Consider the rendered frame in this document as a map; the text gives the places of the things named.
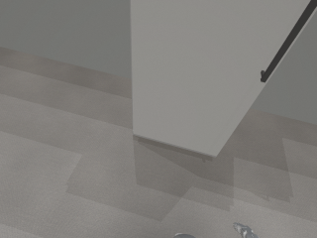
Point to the fridge door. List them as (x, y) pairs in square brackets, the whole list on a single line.
[(197, 65)]

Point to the robot right hand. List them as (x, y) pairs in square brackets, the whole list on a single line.
[(244, 231)]

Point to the handle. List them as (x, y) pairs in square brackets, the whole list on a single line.
[(292, 35)]

